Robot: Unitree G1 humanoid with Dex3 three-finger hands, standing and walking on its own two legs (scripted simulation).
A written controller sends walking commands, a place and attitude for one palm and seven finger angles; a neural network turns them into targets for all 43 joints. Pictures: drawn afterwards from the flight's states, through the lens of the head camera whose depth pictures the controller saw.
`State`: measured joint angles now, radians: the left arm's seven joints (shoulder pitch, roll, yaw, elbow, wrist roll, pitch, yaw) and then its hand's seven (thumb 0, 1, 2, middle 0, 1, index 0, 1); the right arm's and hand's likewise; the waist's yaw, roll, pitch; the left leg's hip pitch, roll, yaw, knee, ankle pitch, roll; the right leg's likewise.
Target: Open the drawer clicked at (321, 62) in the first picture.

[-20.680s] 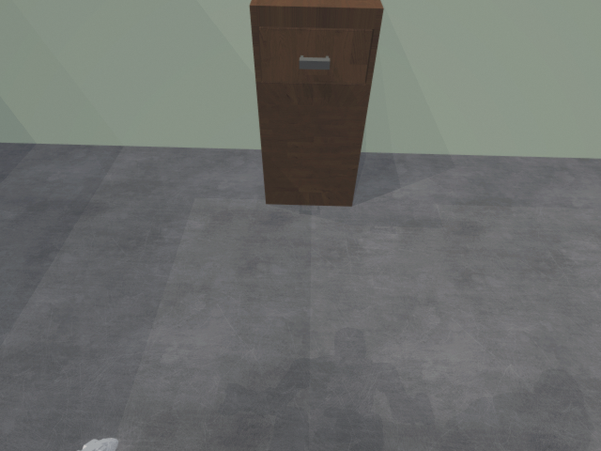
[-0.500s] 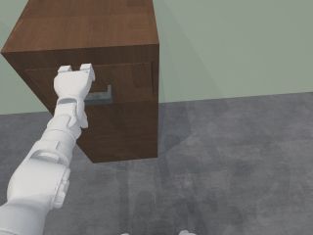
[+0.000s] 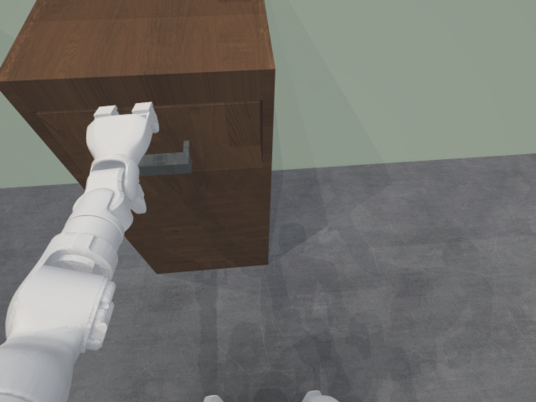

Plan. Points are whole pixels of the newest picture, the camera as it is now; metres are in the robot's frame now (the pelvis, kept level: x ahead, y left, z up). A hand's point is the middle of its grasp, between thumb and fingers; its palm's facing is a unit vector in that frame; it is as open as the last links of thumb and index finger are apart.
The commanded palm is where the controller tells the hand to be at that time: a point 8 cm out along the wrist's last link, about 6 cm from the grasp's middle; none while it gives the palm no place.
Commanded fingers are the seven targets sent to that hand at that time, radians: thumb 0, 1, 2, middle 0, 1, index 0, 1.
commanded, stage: re-aim the fingers above the handle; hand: left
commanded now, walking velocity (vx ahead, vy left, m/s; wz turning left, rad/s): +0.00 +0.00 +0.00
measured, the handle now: (163, 155) +0.55 +0.17 -0.02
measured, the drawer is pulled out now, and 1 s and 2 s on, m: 0.00 0.00 0.00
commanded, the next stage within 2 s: lower the fingers behind the handle in 0.06 s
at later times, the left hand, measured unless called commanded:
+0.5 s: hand (142, 167) +0.50 +0.19 +0.01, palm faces -0.05 -0.03 -1.00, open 13.8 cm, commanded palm +0.48 +0.18 +0.07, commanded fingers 0.00 -0.50 0.30 -0.30 -1.20 -0.30 -1.20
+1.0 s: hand (149, 173) +0.50 +0.18 -0.01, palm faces -0.04 +0.00 -1.00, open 13.8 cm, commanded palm +0.49 +0.18 +0.03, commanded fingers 0.00 -0.50 0.30 -0.30 -1.20 -0.30 -1.20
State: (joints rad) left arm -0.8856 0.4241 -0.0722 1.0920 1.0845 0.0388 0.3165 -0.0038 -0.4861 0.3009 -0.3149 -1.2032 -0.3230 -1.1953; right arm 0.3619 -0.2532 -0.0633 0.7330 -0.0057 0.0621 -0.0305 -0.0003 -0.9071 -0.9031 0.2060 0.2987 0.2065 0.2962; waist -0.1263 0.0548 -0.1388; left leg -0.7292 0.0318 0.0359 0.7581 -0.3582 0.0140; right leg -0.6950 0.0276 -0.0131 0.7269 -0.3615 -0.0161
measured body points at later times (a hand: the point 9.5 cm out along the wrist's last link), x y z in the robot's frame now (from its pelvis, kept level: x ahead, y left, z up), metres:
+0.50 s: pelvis +0.00 +0.00 -0.01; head +0.11 +0.00 +0.43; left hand +0.50 +0.18 +0.07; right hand +0.01 -0.27 -0.14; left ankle -0.01 +0.11 -0.71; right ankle -0.02 -0.11 -0.71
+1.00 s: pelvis +0.00 +0.00 -0.02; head +0.12 +0.00 +0.41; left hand +0.50 +0.18 +0.04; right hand -0.02 -0.27 -0.15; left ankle -0.01 +0.11 -0.71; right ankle -0.02 -0.11 -0.71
